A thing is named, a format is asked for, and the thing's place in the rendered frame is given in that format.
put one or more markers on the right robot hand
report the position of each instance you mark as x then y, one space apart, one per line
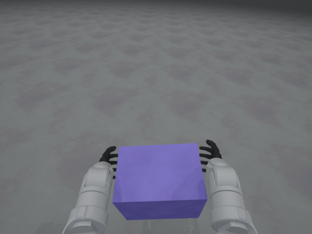
213 150

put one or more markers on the left robot hand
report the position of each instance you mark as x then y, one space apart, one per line
106 156

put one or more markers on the carton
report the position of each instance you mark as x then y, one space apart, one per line
159 182

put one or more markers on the robot left forearm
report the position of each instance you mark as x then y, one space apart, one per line
90 213

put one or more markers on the robot right forearm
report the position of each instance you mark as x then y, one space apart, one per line
228 208

